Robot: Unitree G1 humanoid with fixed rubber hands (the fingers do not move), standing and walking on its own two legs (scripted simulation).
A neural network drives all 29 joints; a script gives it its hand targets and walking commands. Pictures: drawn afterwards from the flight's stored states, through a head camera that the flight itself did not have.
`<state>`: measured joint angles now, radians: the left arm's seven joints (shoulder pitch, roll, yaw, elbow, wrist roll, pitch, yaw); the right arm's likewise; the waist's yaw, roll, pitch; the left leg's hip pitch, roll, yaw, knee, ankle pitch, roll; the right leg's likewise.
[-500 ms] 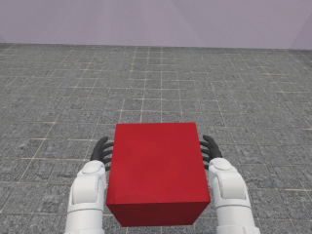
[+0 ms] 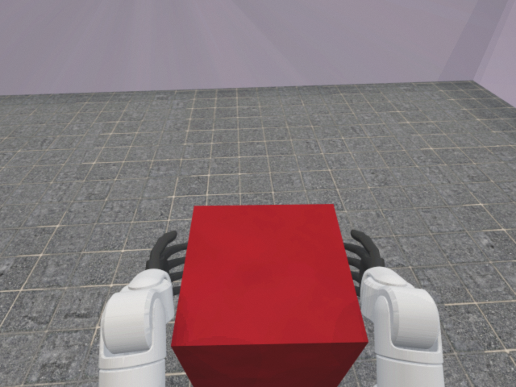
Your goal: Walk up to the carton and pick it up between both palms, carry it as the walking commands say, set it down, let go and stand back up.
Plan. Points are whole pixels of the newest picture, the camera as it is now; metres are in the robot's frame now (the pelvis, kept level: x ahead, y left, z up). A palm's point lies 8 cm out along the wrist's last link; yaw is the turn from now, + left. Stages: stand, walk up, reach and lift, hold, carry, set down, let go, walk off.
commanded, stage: carry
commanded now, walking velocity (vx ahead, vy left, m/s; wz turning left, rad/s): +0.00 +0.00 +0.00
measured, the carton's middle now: (264, 305) +0.27 +0.00 +0.03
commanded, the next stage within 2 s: none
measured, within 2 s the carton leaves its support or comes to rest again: neither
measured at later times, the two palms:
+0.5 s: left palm (136, 291) +0.25 +0.18 +0.09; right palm (349, 285) +0.26 -0.12 +0.09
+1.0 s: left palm (134, 287) +0.27 +0.19 +0.08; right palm (339, 284) +0.26 -0.11 +0.08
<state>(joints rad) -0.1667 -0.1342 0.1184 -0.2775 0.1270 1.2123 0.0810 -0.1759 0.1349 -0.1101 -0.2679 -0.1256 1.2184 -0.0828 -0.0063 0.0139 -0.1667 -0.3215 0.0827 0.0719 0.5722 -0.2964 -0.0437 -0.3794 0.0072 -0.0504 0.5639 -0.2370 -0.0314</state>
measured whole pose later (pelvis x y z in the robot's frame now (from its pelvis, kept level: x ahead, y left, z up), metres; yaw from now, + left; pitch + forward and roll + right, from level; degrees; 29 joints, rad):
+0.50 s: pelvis -0.01 +0.03 +0.00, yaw +0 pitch +3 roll +0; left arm -0.18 -0.14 0.13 -0.25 0.13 1.20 0.07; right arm -0.19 0.14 -0.11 -0.25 -0.14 1.21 -0.08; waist 0.00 0.00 -0.14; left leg -0.33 0.04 0.10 0.57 -0.28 0.00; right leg -0.39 -0.03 -0.02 0.55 -0.21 0.01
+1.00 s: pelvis +0.00 +0.04 +0.00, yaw +0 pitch +3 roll +0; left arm -0.17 -0.13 0.12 -0.19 0.14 1.11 0.07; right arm -0.17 0.13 -0.12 -0.19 -0.15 1.12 -0.07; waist 0.00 0.00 -0.13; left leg -0.33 0.03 0.10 0.58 -0.30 0.02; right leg -0.38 -0.04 -0.02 0.56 -0.22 0.03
